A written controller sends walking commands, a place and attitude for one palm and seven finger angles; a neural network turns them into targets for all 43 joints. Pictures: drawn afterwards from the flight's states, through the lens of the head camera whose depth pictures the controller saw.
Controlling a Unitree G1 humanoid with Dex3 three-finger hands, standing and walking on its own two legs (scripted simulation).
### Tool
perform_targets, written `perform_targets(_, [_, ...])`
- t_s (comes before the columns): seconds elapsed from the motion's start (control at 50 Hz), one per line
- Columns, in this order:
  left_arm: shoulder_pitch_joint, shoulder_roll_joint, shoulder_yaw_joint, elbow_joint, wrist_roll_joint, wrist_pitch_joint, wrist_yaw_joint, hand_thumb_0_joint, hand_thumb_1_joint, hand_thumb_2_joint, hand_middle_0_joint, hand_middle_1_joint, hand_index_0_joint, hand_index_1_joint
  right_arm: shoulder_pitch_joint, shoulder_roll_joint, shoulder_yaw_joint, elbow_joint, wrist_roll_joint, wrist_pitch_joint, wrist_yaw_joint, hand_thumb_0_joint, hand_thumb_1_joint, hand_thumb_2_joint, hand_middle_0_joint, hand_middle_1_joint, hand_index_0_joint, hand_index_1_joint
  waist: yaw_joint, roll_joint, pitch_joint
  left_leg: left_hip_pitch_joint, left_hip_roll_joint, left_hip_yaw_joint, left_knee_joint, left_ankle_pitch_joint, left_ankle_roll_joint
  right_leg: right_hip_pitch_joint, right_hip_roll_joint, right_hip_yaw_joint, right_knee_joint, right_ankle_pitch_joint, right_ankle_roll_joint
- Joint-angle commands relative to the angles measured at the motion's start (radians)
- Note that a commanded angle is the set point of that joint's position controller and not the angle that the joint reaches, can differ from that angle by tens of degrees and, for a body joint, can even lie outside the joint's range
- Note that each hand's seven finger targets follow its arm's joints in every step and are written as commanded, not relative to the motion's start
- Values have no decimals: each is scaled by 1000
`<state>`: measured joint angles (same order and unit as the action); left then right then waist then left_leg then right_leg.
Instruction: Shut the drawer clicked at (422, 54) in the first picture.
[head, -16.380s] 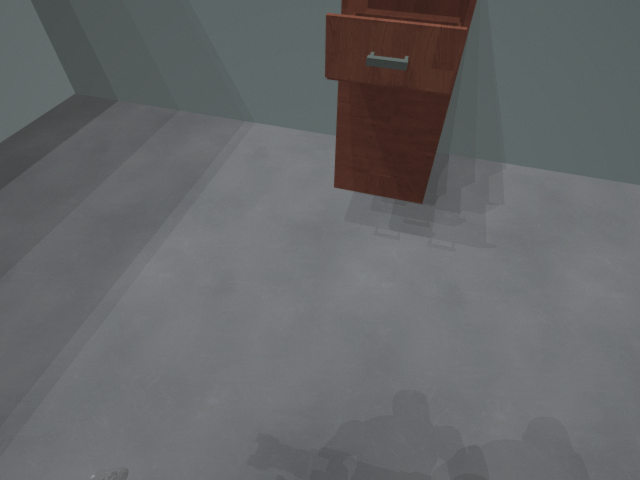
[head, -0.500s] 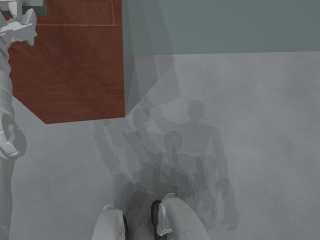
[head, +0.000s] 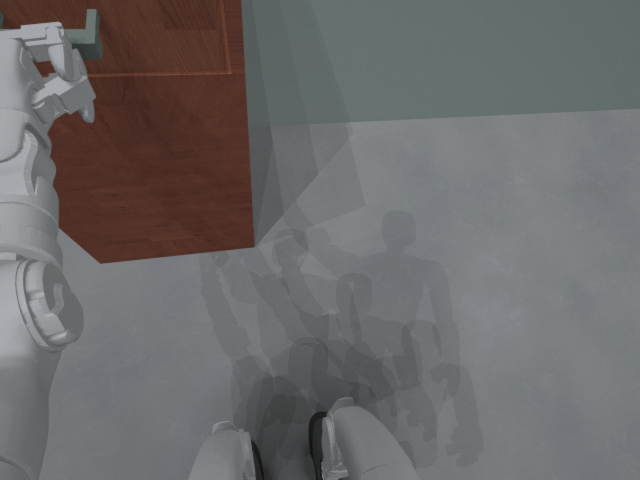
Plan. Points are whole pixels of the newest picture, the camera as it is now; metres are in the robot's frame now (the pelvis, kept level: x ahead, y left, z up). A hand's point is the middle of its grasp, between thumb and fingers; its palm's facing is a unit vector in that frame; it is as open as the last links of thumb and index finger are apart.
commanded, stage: pull the fist back off the drawer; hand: left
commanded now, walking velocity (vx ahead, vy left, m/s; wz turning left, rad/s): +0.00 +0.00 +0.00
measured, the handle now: (43, 31) +0.64 +0.23 +0.08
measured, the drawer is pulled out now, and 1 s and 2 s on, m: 0.00 0.00 0.00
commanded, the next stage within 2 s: draw the hand back to the body in 0.18 s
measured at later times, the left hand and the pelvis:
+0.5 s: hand (64, 116) +0.50 +0.19 +0.10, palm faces +0.04 -1.00 -0.04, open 3.2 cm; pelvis +0.05 +0.00 +0.03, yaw -1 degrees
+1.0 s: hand out of the picture +0.33 +0.22 +0.16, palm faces +0.27 -0.93 -0.27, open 3.2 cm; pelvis +0.04 -0.01 +0.07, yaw +2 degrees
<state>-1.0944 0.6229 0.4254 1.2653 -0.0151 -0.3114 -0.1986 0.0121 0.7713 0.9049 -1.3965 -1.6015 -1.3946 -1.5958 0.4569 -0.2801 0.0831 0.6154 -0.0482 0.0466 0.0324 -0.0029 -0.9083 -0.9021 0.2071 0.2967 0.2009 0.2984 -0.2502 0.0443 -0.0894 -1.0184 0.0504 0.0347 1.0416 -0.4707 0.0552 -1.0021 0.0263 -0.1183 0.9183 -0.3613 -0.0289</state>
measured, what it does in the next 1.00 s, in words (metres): rises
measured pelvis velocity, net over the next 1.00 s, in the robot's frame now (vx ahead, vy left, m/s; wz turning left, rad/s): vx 0.04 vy -0.01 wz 0.03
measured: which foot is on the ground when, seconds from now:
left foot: down 0.00-1.00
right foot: down 0.00-1.00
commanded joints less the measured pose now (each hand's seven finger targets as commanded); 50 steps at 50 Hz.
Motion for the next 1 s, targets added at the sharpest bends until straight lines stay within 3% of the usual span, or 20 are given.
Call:
perform_targets(0.0, [-361, 264, 67, -282, -26, -90, 11, 0, 900, 900, -1400, -1600, -1400, -1600, 195, -198, -83, -51, 5, 6, -12, 0, -900, -900, 200, 300, 200, 300, 31, 158, -531, 421, -8, -105, -144, 395, -21, 293, 27, 87, -94, 217, -2])
perform_targets(0.06, [-240, 202, 56, -361, -50, -107, 2, 0, 900, 900, -1400, -1600, -1400, -1600, 182, -185, -95, -68, 11, 18, -4, 0, -900, -900, 200, 300, 200, 300, 64, 152, -566, 491, -7, -94, -154, 515, -29, 346, 28, 85, -93, 322, -2])
perform_targets(0.16, [-221, 118, 13, -357, -75, -104, 3, 0, 900, 900, -1400, -1600, -1400, -1600, 162, -176, -104, -50, 22, 32, -10, 0, -900, -900, 200, 300, 200, 300, 46, 98, -461, 487, -6, -83, -169, 529, -25, 333, 26, 85, -112, 348, 5])
perform_targets(0.26, [-206, 109, 13, -380, -76, -134, 4, 0, 900, 900, -1400, -1600, -1400, -1600, 152, -166, -110, -36, 23, 31, -14, 0, -900, -900, 200, 300, 200, 300, 57, 110, -475, 518, -10, -80, -160, 610, -29, 361, 20, 95, -103, 416, 4])
perform_targets(0.32, [-28, 86, 17, -545, -105, -138, -15, 0, 900, 900, -1400, -1600, -1400, -1600, 126, -155, -119, -78, 34, 28, -9, 0, -900, -900, 200, 300, 200, 300, 121, 179, -617, 656, -6, -85, -175, 801, -43, 452, 15, 96, -107, 525, 0])
perform_targets(0.34, [55, 82, 20, -580, -119, -124, -21, 0, 900, 900, -1400, -1600, -1400, -1600, 113, -152, -122, -90, 41, 26, -7, 0, -900, -900, 200, 300, 200, 300, 135, 142, -628, 666, -3, -83, -186, 827, -43, 491, 14, 96, -120, 558, 2])
perform_targets(0.4, [199, 33, 0, -655, -161, -70, -29, 0, 900, 900, -1400, -1600, -1400, -1600, 68, -145, -124, -115, 60, 19, -12, 0, -900, -900, 200, 300, 200, 300, 147, 52, -551, 612, -6, -61, -227, 786, -26, 584, 8, 98, -154, 617, 6])
perform_targets(0.48, [317, -20, -33, -851, -197, -35, -17, 0, 900, 900, -1400, -1600, -1400, -1600, -1, -130, -123, -138, 77, -12, -24, 0, -900, -900, 200, 300, 200, 300, 166, 50, -475, 634, -11, -41, -290, 730, -23, 654, -1, 96, -199, 615, 11])
perform_targets(0.5, [359, -13, -27, -900, -204, -32, -12, 0, 900, 900, -1400, -1600, -1400, -1600, -14, -132, -123, -143, 78, -21, -28, 0, -900, -900, 200, 300, 200, 300, 177, 80, -473, 649, -13, -36, -293, 748, -24, 670, -4, 102, -203, 635, 8])
perform_targets(0.56, [426, -68, -66, -938, -216, -6, -13, 0, 900, 900, -1400, -1600, -1400, -1600, -52, -124, -117, -133, 86, -47, -39, 0, -900, -900, 200, 300, 200, 300, 165, 27, -382, 664, -11, -40, -329, 703, -27, 664, -6, 89, -231, 591, 15])
perform_targets(0.64, [499, -98, -91, -1029, -232, 26, -31, 0, 900, 900, -1400, -1600, -1400, -1600, -110, -118, -112, -139, 93, -80, -55, 0, -900, -900, 200, 300, 200, 300, 179, 64, -340, 723, -14, -45, -362, 695, -33, 675, -12, 85, -262, 546, 11])
perform_targets(0.68, [537, -97, -87, -1083, -245, 43, -41, 0, 900, 900, -1400, -1600, -1400, -1600, -140, -118, -109, -147, 95, -99, -63, 0, -900, -900, 200, 300, 200, 300, 190, 33, -345, 737, -17, -49, -381, 675, -34, 709, -17, 82, -275, 545, 11])
perform_targets(0.7, [559, -84, -84, -1094, -246, 53, -47, 0, 900, 900, -1400, -1600, -1400, -1600, -153, -119, -106, -150, 97, -105, -66, 0, -900, -900, 200, 300, 200, 300, 192, 50, -316, 736, -19, -49, -388, 654, -33, 708, -18, 84, -282, 529, 7])
perform_targets(0.76, [610, -113, -94, -1113, -267, 90, -65, 0, 900, 900, -1400, -1600, -1400, -1600, -204, -118, -96, -162, 104, -126, -76, 0, -900, -900, 200, 300, 200, 300, 202, -15, -256, 712, -26, -49, -426, 542, -33, 728, -21, 75, -308, 476, 7])
perform_targets(0.78, [631, -25, -129, -1211, -133, 102, 62, 0, 900, 900, -1400, -1600, -1400, -1600, -267, -108, -107, -163, 98, -114, -82, 0, -900, -900, 200, 300, 200, 300, 256, -1, -229, 744, -35, -37, -470, 496, -22, 756, -51, 114, -373, 400, -3])
perform_targets(0.8, [672, -85, -154, -1232, -125, 122, 128, 0, 900, 900, -1400, -1600, -1400, -1600, -280, -101, -102, -168, 96, -116, -86, 0, -900, -900, 200, 300, 200, 300, 235, -26, -172, 744, -33, -37, -499, 424, -23, 745, -48, 110, -403, 351, -3])
perform_targets(0.82, [725, -128, -187, -1237, -109, 141, 171, 0, 900, 900, -1400, -1600, -1400, -1600, -299, -97, -98, -165, 99, -112, -90, 0, -900, -900, 200, 300, 200, 300, 239, -21, -156, 759, -31, -35, -528, 390, -24, 766, -47, 109, -418, 322, -2])
perform_targets(0.88, [792, -122, -179, -1330, -81, 167, 249, 0, 900, 900, -1400, -1600, -1400, -1600, -329, -90, -88, -158, 98, -113, -99, 0, -900, -900, 200, 300, 200, 300, 251, 1, -144, 819, -27, -39, -579, 401, -25, 829, -50, 103, -451, 327, -5])
perform_targets(0.9, [814, -106, -171, -1344, -77, 176, 261, 0, 900, 900, -1400, -1600, -1400, -1600, -342, -93, -86, -153, 94, -112, -103, 0, -900, -900, 200, 300, 200, 300, 257, -25, -129, 827, -27, -37, -589, 404, -20, 841, -46, 107, -468, 332, -3])
perform_targets(0.98, [871, -121, -166, -1422, -62, 188, 292, 0, 900, 900, -1400, -1600, -1400, -1600, -372, -79, -79, -148, 85, -117, -110, 0, -900, -900, 200, 300, 200, 300, 262, -19, -83, 877, -32, -30, -642, 399, -19, 881, -46, 107, -514, 320, -1])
